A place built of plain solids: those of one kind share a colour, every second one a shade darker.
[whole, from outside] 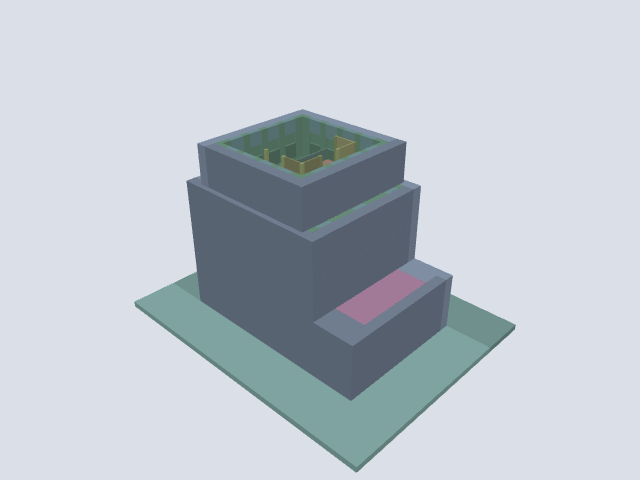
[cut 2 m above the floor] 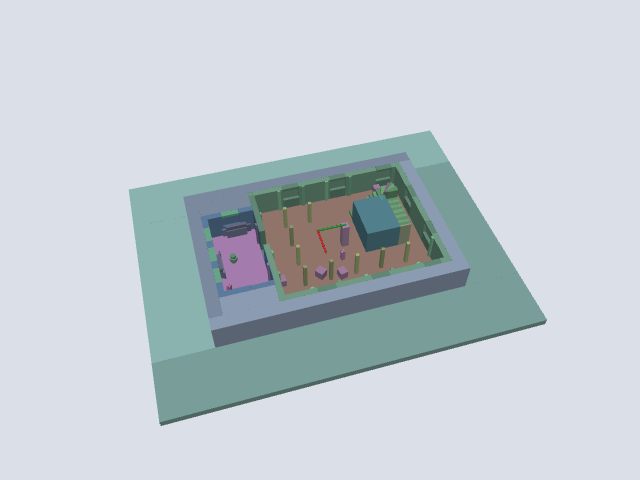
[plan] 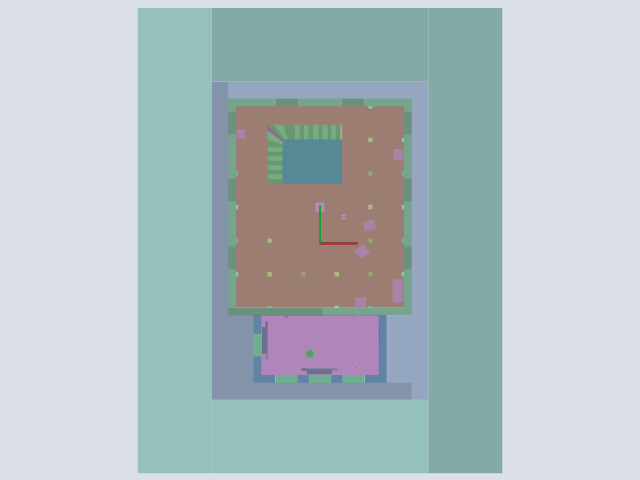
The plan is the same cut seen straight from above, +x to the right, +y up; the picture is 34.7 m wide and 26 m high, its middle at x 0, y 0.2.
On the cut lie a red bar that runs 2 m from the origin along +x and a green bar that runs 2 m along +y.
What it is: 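The timber main towers of Japanese castles, from general knowledge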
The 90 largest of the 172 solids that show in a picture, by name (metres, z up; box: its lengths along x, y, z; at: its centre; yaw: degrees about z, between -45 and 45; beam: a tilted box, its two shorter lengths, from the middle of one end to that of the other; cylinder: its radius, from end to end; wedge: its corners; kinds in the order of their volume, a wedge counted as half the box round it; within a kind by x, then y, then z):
{
 "wall_fill_storey_1": {"box": [0.9, 17.2, 5.35], "at": [-5.42, 0.17, 2.17]},
 "wall_fill_storey_2": {"box": [0.9, 13.56, 3.49], "at": [-5.42, 1.99, 6.59]},
 "wall_fill_storey_3": {"box": [0.9, 13.56, 2.96], "at": [-5.42, 1.99, 9.81]},
 "wall_fill_storey_4": {"box": [0.9, 9.1, 3.28], "at": [-5.0, 1.99, 12.93]},
 "wall_fill_storey_5": {"box": [1.37, 3.64, 5.35], "at": [-4.29, -5.71, 2.17]},
 "wall_fill_storey_6": {"box": [9.94, 0.9, 5.35], "at": [0.0, -7.99, 2.17]},
 "wall_fill_storey_7": {"box": [9.94, 0.9, 3.49], "at": [0.0, -4.34, 6.59]},
 "wall_fill_storey_8": {"box": [9.94, 0.9, 2.96], "at": [0.0, -4.34, 9.81]},
 "wall_fill_storey_9": {"box": [10.9, 0.9, 3.28], "at": [0.0, -3.02, 12.93]},
 "wall_fill_storey_10": {"box": [10.9, 0.9, 3.28], "at": [0.0, 6.99, 12.93]},
 "wall_fill_storey_11": {"box": [9.94, 0.9, 5.35], "at": [0.0, 8.31, 2.17]},
 "wall_fill_storey_12": {"box": [1.37, 3.64, 5.35], "at": [4.29, -5.71, 2.17]},
 "wall_fill_storey_13": {"box": [0.9, 9.1, 3.28], "at": [5.0, 1.99, 12.93]},
 "wall_fill_storey_14": {"box": [0.9, 17.2, 5.35], "at": [5.42, 0.17, 2.17]},
 "wall_fill_storey_15": {"box": [0.9, 13.56, 3.49], "at": [5.42, 1.99, 6.59]},
 "wall_fill_storey_16": {"box": [0.9, 13.56, 2.96], "at": [5.42, 1.99, 9.81]},
 "ground_garden_1": {"box": [4.0, 25.2, 0.5], "at": [-7.87, 0.17, -0.27]},
 "ground_garden_2": {"box": [11.74, 4.0, 0.5], "at": [0.0, -10.44, -0.27]},
 "ground_garden_3": {"box": [11.74, 4.0, 0.5], "at": [0.0, 10.77, -0.27]},
 "ground_garden_4": {"box": [4.0, 25.2, 0.5], "at": [7.87, 0.17, -0.27]},
 "wall_storey_1": {"box": [0.42, 2.54, 5.0], "at": [-4.76, -2.62, 2.35]},
 "wall_storey_2": {"box": [0.42, 1.22, 1.5], "at": [-4.76, -0.74, 2.55]},
 "wall_storey_3": {"box": [0.42, 2.42, 5.0], "at": [-4.76, 1.07, 2.35]},
 "wall_storey_4": {"box": [0.42, 1.22, 1.5], "at": [-4.76, 2.9, 2.55]},
 "wall_storey_5": {"box": [0.42, 2.42, 5.0], "at": [-4.76, 4.71, 2.35]},
 "wall_storey_6": {"box": [0.42, 1.22, 1.5], "at": [-4.76, 6.54, 2.55]},
 "wall_storey_7": {"box": [0.42, 0.72, 5.0], "at": [-4.76, 7.5, 2.35]},
 "wall_storey_8": {"box": [1.21, 0.42, 3.28], "at": [-3.94, -2.35, 12.93]},
 "wall_storey_9": {"box": [1.21, 0.42, 3.28], "at": [-3.94, 6.33, 12.93]},
 "wall_storey_10": {"box": [2.54, 0.42, 5.0], "at": [-3.7, 7.66, 2.35]},
 "wall_storey_11": {"box": [3.91, 0.42, 5.0], "at": [-3.02, -3.69, 2.35]},
 "wall_storey_12": {"box": [2.42, 0.42, 2.96], "at": [-1.82, -3.69, 9.81]},
 "wall_storey_13": {"box": [0.6, 0.42, 3.28], "at": [-1.82, 6.33, 12.93]},
 "wall_storey_14": {"box": [1.22, 0.42, 1.5], "at": [-1.82, 7.66, 2.55]},
 "wall_storey_15": {"box": [0.6, 0.42, 3.28], "at": [0.0, 6.33, 12.93]},
 "wall_storey_16": {"box": [2.42, 0.42, 5.0], "at": [0.0, 7.66, 2.35]},
 "wall_storey_17": {"box": [1.22, 0.42, 1.21], "at": [0.91, 6.33, 11.89]},
 "wall_storey_18": {"box": [2.42, 0.42, 2.96], "at": [1.82, -3.69, 9.81]},
 "wall_storey_19": {"box": [0.6, 0.42, 3.28], "at": [1.82, 6.33, 12.93]},
 "wall_storey_20": {"box": [1.22, 0.42, 1.5], "at": [1.82, 7.66, 2.55]},
 "wall_storey_21": {"box": [4.84, 0.42, 5.0], "at": [2.55, -3.69, 2.35]},
 "wall_storey_22": {"box": [1.22, 0.42, 1.21], "at": [2.73, 6.33, 11.89]},
 "wall_storey_23": {"box": [2.54, 0.42, 5.0], "at": [3.7, 7.66, 2.35]},
 "wall_storey_24": {"box": [1.21, 0.42, 3.28], "at": [3.94, 6.33, 12.93]},
 "wall_storey_25": {"box": [0.42, 1.21, 3.28], "at": [4.34, -1.96, 12.93]},
 "wall_storey_26": {"box": [0.42, 0.6, 3.28], "at": [4.34, 0.17, 12.93]},
 "wall_storey_27": {"box": [0.42, 0.6, 3.28], "at": [4.34, 1.99, 12.93]},
 "wall_storey_28": {"box": [0.42, 1.22, 1.21], "at": [4.34, 2.9, 11.89]},
 "wall_storey_29": {"box": [0.42, 0.6, 3.28], "at": [4.34, 3.81, 12.93]},
 "wall_storey_30": {"box": [0.42, 1.22, 1.21], "at": [4.34, 4.71, 11.89]},
 "wall_storey_31": {"box": [0.42, 1.21, 3.28], "at": [4.34, 5.93, 12.93]},
 "wall_storey_32": {"box": [0.42, 2.54, 5.0], "at": [4.76, -2.62, 2.35]},
 "wall_storey_33": {"box": [0.42, 1.22, 1.5], "at": [4.76, -0.74, 2.55]},
 "wall_storey_34": {"box": [0.42, 2.42, 5.0], "at": [4.76, 1.07, 2.35]},
 "wall_storey_35": {"box": [0.42, 1.22, 1.5], "at": [4.76, 2.9, 2.55]},
 "wall_storey_36": {"box": [0.42, 2.42, 5.0], "at": [4.76, 4.71, 2.35]},
 "wall_storey_37": {"box": [0.42, 1.22, 1.5], "at": [4.76, 6.54, 2.55]},
 "wall_storey_38": {"box": [0.42, 0.72, 5.0], "at": [4.76, 7.5, 2.35]},
 "floor_storey_1": {"box": [8.26, 5.39, 0.36], "at": [0.0, 0.55, 11.47]},
 "floor_storey_2": {"box": [9.1, 10.92, 0.55], "at": [0.0, 1.99, -0.28]},
 "wall_fill_over_annex_1": {"box": [7.21, 3.68, 2.02], "at": [0.0, -5.7, 3.84]},
 "store_1": {"box": [3.23, 2.42, 4.85], "at": [-0.41, 4.44, 2.42]},
 "step_1": {"wedge": [[-2.83, 5.62, -0.05], [-2.83, 5.62, 2.08], [-2.83, 6.19, -0.05], [-2.83, 6.19, 2.08], [-2.02, 5.36, -0.05], [-2.02, 5.36, 2.08], [-2.02, 5.6, -0.05], [-2.02, 5.6, 2.08]]},
 "step_2": {"wedge": [[-2.83, 6.45, -0.05], [-2.83, 6.45, 2.29], [-2.42, 6.45, -0.05], [-2.42, 6.45, 2.29], [-2.03, 5.64, -0.05], [-2.03, 5.64, 2.29], [-1.84, 5.64, -0.05], [-1.84, 5.64, 2.29]]},
 "step_3": {"wedge": [[-2.49, 6.45, -0.05], [-2.49, 6.45, 2.5], [-1.94, 6.45, -0.05], [-1.94, 6.45, 2.5], [-1.91, 5.64, -0.05], [-1.91, 5.64, 2.5], [-1.68, 5.64, -0.05], [-1.68, 5.64, 2.5]]},
 "step_4": {"box": [0.31, 0.8, 2.97], "at": [-1.45, 6.04, 1.43]},
 "step_5": {"box": [0.31, 0.8, 3.17], "at": [-1.21, 6.04, 1.54]},
 "step_6": {"box": [0.31, 0.8, 3.38], "at": [-0.96, 6.04, 1.64]},
 "step_7": {"box": [0.31, 0.8, 3.59], "at": [-0.71, 6.04, 1.75]},
 "step_8": {"box": [0.31, 0.8, 3.8], "at": [-0.47, 6.04, 1.85]},
 "step_9": {"box": [0.31, 0.8, 4.01], "at": [-0.22, 6.04, 1.95]},
 "step_10": {"box": [0.31, 0.8, 4.21], "at": [0.02, 6.04, 2.06]},
 "step_11": {"box": [0.31, 0.8, 4.42], "at": [0.27, 6.04, 2.16]},
 "step_12": {"box": [0.31, 0.8, 4.63], "at": [0.52, 6.04, 2.27]},
 "step_13": {"box": [0.31, 0.8, 4.84], "at": [0.76, 6.04, 2.37]},
 "step_14": {"box": [0.31, 0.8, 5.05], "at": [1.01, 6.04, 2.47]},
 "floor_annex_1": {"box": [6.37, 3.22, 0.55], "at": [0.0, -5.5, -0.28]},
 "wall_annex_1": {"box": [0.42, 1.42, 2.98], "at": [-3.4, -6.83, 1.34]},
 "wall_annex_2": {"box": [0.42, 1.04, 2.98], "at": [-3.4, -4.38, 1.34]},
 "wall_annex_3": {"box": [1.18, 0.42, 2.98], "at": [-3.02, -7.33, 1.34]},
 "wall_annex_4": {"box": [0.6, 0.42, 2.98], "at": [-0.91, -7.33, 1.34]},
 "wall_annex_5": {"box": [0.6, 0.42, 2.98], "at": [0.91, -7.33, 1.34]},
 "wall_annex_6": {"box": [1.18, 0.42, 2.98], "at": [3.02, -7.33, 1.34]},
 "wall_annex_7": {"box": [0.42, 2.1, 2.98], "at": [3.4, -6.48, 1.34]},
 "wall_annex_8": {"box": [0.38, 1.2, 2.1], "at": [3.42, -4.83, 1.05]},
 "wall_beside_right_1": {"box": [5.13, 0.12, 3.91], "at": [1.56, 3.31, 10.64]},
 "post_great_storey_1": {"box": [0.5, 0.5, 4.85], "at": [0.0, 1.99, 2.42]},
 "wall_head_storey_1": {"box": [1.22, 0.42, 1.12], "at": [0.91, 6.33, 14.01]},
 "wall_head_storey_2": {"box": [1.22, 0.42, 1.12], "at": [2.73, 6.33, 14.01]},
 "step_w1t03a_1": {"wedge": [[-2.83, 6.11, -0.05], [-2.83, 6.11, 2.29], [-2.83, 6.45, -0.05], [-2.83, 6.45, 2.29], [-2.02, 5.53, -0.05], [-2.02, 5.53, 2.29], [-2.02, 5.64, -0.05], [-2.02, 5.64, 2.29]]}
}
